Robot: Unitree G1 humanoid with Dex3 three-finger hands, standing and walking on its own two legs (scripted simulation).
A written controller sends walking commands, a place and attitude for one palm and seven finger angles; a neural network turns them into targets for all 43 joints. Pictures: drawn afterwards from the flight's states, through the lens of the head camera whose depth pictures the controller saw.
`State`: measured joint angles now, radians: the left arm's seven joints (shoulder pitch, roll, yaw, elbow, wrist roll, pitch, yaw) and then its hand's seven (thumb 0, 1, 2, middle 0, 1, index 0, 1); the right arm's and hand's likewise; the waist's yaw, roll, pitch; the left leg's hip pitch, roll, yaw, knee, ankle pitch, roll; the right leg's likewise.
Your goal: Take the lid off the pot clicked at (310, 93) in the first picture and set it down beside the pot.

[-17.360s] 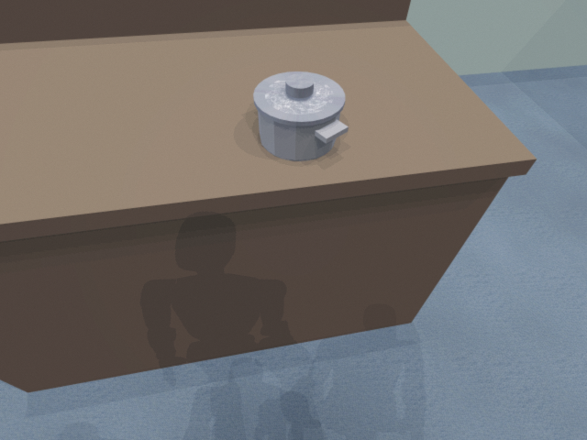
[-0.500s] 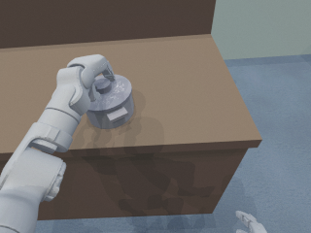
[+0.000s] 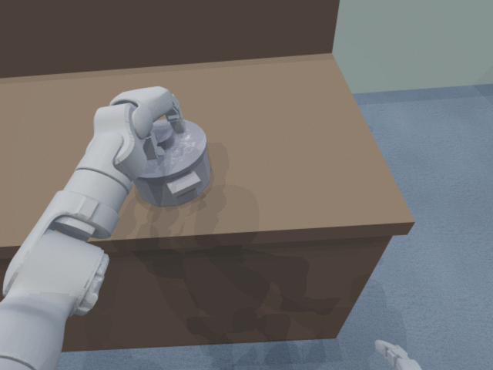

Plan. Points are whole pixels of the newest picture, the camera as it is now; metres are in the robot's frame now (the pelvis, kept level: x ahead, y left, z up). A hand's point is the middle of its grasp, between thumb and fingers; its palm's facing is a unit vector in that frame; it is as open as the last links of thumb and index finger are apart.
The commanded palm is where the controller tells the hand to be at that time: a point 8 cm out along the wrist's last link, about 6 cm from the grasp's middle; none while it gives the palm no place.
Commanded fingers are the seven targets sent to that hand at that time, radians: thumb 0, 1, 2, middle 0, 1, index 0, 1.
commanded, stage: close the fingers and squeeze the knob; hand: left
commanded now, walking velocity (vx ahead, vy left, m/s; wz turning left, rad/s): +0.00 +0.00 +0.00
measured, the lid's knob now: (159, 138) +0.47 +0.16 +0.15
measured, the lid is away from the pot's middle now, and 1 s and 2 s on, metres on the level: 0.00 0.00 0.01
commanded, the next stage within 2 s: lift the lid straight up in 1.10 s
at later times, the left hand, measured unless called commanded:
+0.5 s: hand (152, 138) +0.44 +0.16 +0.17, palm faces -0.30 -0.10 -0.95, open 7.9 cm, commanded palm +0.42 +0.17 +0.23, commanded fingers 0.00 0.37 0.84 -0.79 -0.97 -0.78 -0.96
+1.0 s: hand (151, 139) +0.44 +0.16 +0.17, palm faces -0.30 -0.11 -0.95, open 7.9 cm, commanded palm +0.42 +0.17 +0.23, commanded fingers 0.00 0.53 1.01 -0.84 -0.98 -0.82 -0.95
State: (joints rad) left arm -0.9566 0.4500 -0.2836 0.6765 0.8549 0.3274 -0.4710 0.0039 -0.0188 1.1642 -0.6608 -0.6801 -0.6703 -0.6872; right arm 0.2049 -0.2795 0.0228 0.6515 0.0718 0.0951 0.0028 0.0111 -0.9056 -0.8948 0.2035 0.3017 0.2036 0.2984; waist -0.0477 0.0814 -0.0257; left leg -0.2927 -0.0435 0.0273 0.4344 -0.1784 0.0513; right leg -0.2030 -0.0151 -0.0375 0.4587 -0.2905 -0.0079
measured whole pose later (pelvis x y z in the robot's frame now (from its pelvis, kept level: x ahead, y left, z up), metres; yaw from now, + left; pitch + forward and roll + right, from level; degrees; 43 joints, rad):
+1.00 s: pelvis +0.00 +0.00 +0.00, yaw +0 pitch +2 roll +0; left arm -0.95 0.46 -0.27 0.66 0.85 0.32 -0.48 0.00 0.18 0.87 -0.68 -0.90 -0.67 -0.87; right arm 0.18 -0.28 0.03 0.65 0.08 0.10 0.00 0.01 -0.91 -0.89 0.20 0.30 0.20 0.30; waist -0.05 0.08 -0.02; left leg -0.29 -0.04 0.02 0.44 -0.18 0.05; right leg -0.20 -0.01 -0.04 0.46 -0.29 -0.01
